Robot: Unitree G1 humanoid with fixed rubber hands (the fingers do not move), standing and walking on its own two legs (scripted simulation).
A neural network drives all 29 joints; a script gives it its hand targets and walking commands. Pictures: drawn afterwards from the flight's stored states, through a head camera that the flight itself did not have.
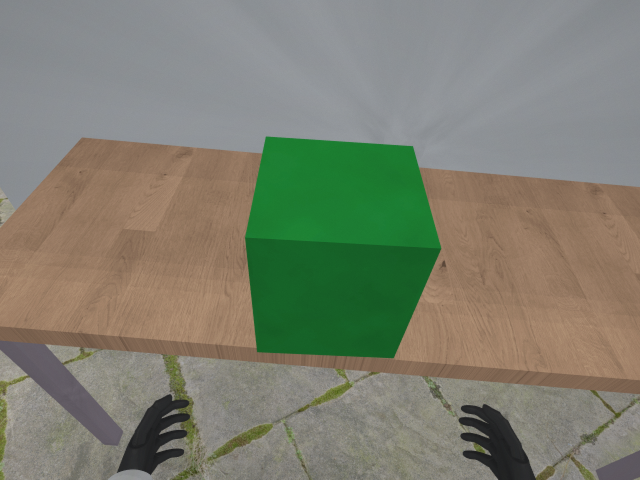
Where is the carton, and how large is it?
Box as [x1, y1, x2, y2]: [245, 136, 440, 357]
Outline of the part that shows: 266,136 245,235 257,351 393,357 440,250 440,245 412,146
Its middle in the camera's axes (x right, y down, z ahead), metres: +0.02 +0.01 +0.57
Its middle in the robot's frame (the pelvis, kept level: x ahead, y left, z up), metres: +0.42 +0.02 +0.06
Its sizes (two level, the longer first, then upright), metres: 0.210 0.200 0.250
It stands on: a table, 0.71 m high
